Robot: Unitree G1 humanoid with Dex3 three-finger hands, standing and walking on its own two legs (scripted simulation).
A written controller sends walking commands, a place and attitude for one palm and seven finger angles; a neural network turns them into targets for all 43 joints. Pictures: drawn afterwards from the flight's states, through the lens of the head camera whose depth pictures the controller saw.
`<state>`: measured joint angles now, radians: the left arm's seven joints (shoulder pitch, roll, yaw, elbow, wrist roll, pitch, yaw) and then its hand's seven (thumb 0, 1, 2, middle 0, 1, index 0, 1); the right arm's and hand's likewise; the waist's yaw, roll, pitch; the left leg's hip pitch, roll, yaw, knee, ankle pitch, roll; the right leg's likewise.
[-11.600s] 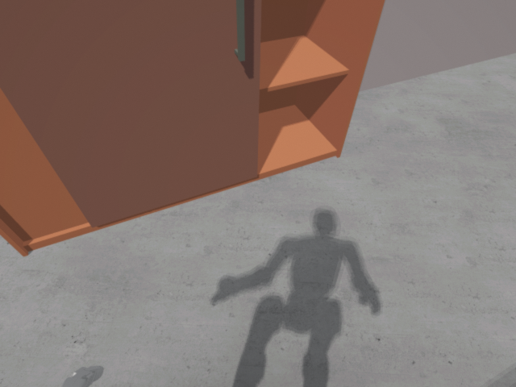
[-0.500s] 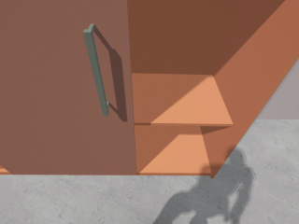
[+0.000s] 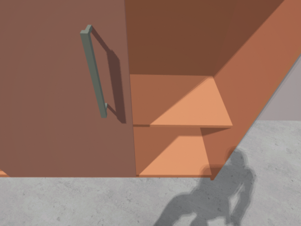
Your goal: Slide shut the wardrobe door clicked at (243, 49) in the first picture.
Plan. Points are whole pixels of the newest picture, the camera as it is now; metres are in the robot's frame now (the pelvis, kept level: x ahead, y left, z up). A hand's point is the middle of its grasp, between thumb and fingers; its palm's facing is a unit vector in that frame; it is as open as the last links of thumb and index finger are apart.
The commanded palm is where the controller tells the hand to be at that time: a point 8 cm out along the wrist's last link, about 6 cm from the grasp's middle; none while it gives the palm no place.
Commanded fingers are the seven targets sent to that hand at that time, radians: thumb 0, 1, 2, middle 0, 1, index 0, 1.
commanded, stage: look again from close up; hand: left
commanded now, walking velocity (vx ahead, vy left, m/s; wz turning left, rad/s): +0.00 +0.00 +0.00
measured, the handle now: (97, 78) +0.52 +0.21 +0.12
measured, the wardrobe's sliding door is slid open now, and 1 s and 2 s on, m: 0.52 0.52 0.52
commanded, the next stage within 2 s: none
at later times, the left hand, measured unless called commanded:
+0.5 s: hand out of the picture -0.03 +0.14 -0.18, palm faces +0.05 -0.99 -0.13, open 7.3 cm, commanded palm none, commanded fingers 0.00 0.90 0.90 -0.20 -0.30 -0.20 -0.30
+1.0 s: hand out of the picture -0.03 +0.13 -0.18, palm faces +0.06 -0.99 -0.13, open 7.3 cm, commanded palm none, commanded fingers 0.00 0.90 0.90 -0.20 -0.30 -0.20 -0.30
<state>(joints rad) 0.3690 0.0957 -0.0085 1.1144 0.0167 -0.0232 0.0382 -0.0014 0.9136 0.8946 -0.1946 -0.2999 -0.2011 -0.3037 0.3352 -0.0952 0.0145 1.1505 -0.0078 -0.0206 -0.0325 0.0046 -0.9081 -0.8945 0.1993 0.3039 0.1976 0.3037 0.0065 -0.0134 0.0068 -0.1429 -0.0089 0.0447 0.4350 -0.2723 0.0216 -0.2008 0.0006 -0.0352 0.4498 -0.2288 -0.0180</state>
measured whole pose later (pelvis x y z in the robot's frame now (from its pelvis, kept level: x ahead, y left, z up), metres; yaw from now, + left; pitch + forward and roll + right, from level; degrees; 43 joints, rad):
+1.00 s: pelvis +0.01 -0.01 +0.00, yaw +0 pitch -1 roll +0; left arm 0.37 0.09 -0.01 1.12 0.02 -0.03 0.04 0.00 0.91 0.89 -0.19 -0.30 -0.20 -0.30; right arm 0.34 -0.09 0.01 1.15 -0.01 -0.02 -0.04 0.00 -0.91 -0.89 0.20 0.30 0.20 0.30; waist 0.01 -0.01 0.01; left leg -0.13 0.01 0.04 0.43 -0.28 0.00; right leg -0.20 0.02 -0.04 0.45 -0.24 -0.04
